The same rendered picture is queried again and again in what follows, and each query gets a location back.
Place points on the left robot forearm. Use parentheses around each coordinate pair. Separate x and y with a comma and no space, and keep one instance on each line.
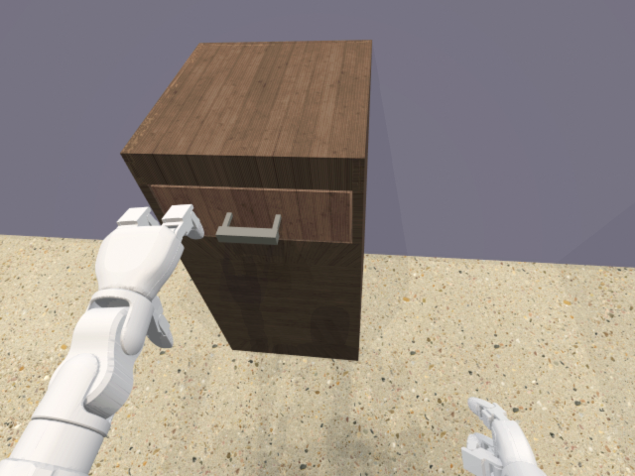
(86,390)

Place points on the right robot hand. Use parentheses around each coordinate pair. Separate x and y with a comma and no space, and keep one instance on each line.
(485,456)

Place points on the drawer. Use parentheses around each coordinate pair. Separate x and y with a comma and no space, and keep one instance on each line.
(308,214)

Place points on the left robot hand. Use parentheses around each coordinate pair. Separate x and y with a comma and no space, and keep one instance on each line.
(140,256)

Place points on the handle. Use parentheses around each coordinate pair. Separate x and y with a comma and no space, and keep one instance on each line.
(267,236)

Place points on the cabinet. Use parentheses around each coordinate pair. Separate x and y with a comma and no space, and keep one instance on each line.
(269,115)

